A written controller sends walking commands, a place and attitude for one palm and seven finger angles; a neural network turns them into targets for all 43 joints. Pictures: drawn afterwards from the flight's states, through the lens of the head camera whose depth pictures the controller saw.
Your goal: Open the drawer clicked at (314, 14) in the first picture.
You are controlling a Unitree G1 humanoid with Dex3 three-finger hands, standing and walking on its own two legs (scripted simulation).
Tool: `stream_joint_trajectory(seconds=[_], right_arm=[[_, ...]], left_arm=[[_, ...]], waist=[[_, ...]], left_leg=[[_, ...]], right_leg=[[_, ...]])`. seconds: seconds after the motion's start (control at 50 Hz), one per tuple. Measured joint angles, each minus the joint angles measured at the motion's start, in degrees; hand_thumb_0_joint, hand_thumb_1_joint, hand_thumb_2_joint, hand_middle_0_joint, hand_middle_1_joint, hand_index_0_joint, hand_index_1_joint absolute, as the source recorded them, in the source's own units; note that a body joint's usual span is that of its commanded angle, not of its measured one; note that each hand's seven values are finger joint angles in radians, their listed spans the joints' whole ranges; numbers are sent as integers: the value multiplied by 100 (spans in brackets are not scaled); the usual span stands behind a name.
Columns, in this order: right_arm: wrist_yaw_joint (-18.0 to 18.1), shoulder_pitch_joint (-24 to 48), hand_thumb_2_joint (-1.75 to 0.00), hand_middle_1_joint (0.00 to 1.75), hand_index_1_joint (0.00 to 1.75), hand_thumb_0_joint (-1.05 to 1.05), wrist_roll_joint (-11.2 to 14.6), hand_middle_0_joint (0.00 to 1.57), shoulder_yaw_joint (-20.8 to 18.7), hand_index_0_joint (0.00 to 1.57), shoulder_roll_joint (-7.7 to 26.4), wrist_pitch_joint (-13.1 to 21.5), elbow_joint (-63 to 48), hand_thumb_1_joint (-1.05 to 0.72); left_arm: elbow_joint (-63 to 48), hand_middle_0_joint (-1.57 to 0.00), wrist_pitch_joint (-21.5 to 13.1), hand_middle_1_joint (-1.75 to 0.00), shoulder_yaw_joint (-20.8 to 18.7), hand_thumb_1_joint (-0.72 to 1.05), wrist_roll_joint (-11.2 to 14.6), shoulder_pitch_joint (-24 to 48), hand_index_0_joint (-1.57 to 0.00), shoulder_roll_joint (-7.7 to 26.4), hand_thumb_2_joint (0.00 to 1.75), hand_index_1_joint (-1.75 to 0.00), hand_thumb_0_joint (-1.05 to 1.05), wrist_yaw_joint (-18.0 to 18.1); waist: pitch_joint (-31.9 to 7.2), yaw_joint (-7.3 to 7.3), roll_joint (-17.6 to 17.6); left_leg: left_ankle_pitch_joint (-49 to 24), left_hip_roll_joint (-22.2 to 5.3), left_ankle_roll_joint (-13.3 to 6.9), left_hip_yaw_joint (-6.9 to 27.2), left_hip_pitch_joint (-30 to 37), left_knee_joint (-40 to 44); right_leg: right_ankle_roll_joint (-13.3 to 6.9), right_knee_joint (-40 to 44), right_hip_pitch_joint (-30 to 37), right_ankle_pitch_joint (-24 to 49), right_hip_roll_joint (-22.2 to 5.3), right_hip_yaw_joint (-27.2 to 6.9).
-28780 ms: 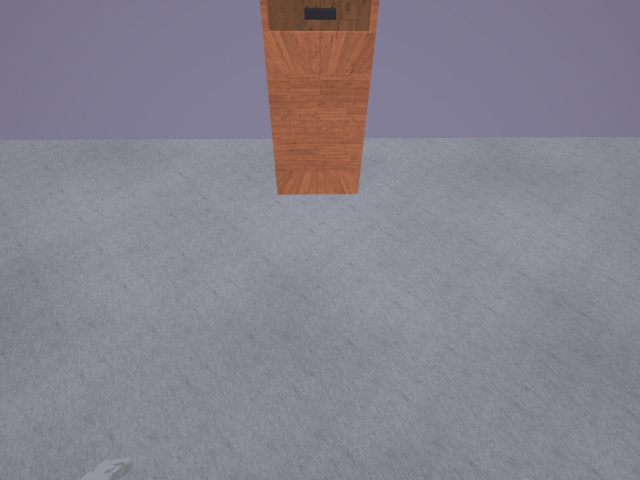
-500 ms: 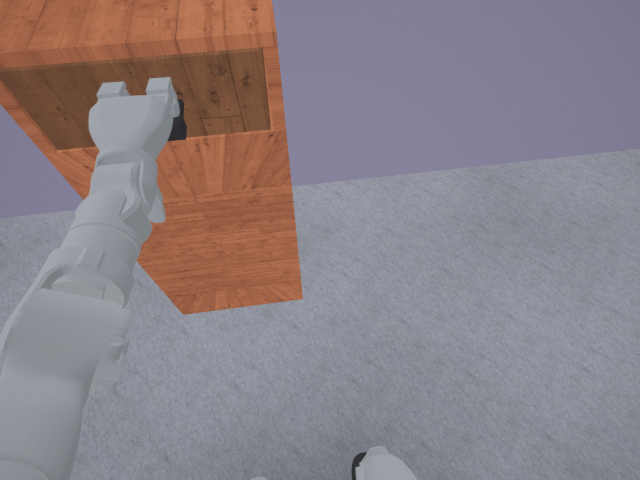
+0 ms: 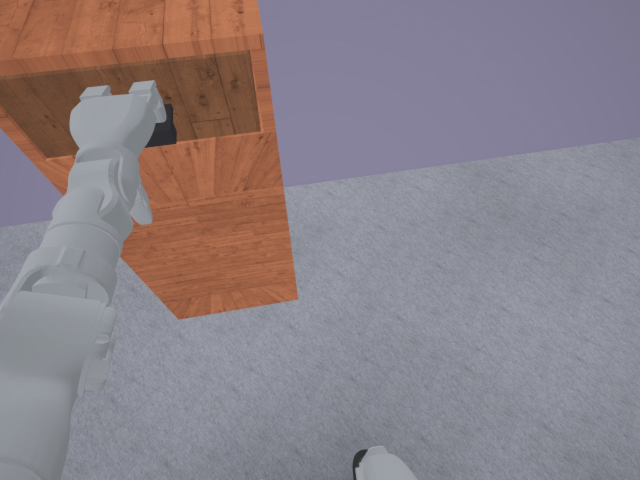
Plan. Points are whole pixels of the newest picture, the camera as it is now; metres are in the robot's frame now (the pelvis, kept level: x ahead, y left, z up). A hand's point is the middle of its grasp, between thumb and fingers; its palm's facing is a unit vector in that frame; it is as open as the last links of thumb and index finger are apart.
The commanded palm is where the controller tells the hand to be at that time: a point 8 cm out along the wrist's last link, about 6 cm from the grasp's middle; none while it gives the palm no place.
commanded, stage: lift the fingers back up to retry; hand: left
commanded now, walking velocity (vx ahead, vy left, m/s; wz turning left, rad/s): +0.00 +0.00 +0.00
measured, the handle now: (138, 124) +0.60 +0.21 +0.07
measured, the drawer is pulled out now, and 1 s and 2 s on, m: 0.00 0.00 0.00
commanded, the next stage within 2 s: re-aim the fingers above the handle in 0.46 s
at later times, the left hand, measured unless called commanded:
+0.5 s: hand (116, 140) +0.52 +0.21 +0.12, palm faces -0.04 -0.03 -1.00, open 13.9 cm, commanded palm +0.49 +0.21 +0.18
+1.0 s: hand (130, 151) +0.50 +0.19 +0.11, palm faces -0.06 -0.01 -1.00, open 13.8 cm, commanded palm +0.49 +0.21 +0.18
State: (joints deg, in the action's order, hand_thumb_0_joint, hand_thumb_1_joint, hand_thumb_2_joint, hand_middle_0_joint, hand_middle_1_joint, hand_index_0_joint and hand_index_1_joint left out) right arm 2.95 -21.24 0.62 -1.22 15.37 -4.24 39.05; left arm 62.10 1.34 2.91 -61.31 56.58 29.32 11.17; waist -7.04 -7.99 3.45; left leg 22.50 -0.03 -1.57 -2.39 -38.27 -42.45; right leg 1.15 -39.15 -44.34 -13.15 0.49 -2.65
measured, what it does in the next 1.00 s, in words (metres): stands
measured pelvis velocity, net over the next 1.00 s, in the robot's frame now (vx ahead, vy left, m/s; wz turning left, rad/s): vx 0.03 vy -0.01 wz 0.05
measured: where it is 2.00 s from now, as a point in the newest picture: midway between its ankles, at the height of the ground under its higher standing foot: outside the picture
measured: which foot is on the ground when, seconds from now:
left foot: down 0.00-1.00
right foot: down 0.00-1.00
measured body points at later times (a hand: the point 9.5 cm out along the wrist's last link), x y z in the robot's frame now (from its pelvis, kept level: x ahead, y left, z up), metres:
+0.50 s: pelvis +0.04 +0.01 +0.02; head +0.10 -0.01 +0.46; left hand +0.52 +0.21 +0.17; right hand +0.11 -0.26 -0.12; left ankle -0.03 +0.10 -0.71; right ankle +0.05 -0.13 -0.71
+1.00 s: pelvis +0.03 -0.01 +0.02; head +0.09 -0.02 +0.47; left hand +0.50 +0.19 +0.17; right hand +0.11 -0.27 -0.12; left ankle -0.03 +0.10 -0.71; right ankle +0.05 -0.13 -0.71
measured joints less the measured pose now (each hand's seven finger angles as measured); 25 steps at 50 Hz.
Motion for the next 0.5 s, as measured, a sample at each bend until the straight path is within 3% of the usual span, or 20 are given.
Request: stream_joint_trajectory(seconds=[0.14, 0.32, 0.42, 0.5], right_arm=[[-17, -3, -90, 30, 30, 1, -26, 20, -58, 20, -57, 38, 75, -90], [-82, 178, -90, 30, 30, 1, -9, 20, -153, 20, -49, 36, 212, -90], [-136, 383, -90, 30, 30, 1, -12, 20, -120, 20, -15, -60, 182, -91], [-150, 471, -90, 30, 30, 1, -43, 20, -121, 20, -23, -128, 44, -91]], left_arm=[[-322, -30, -123, -120, -57, -49, 8, -308, -31, 6, 30, -121, 0, -10], [-609, -32, 15, -120, 382, -49, 186, -236, -32, -203, 30, -120, 0, -161], [-463, -31, 132, -120, 477, -49, 230, -143, -32, -379, 30, -120, 0, -336], [-658, -31, 37, -120, 395, -49, 203, -371, -32, -458, 30, -120, 0, -451]], waist=[[55, 151, 38], [23, 355, 41], [-12, 391, 26], [-11, 425, 32]], left_leg=[[-49, 22, -8, 60, 368, 285], [-95, 77, -8, 242, 865, 630], [-102, 89, -14, 242, 1057, 776], [-103, 77, -13, 204, 1134, 851]], right_leg=[[6, 279, 395, 14, -29, 57], [14, 623, 967, -18, -103, 231], [17, 707, 1130, -45, -115, 232], [13, 733, 1170, -55, -99, 194]])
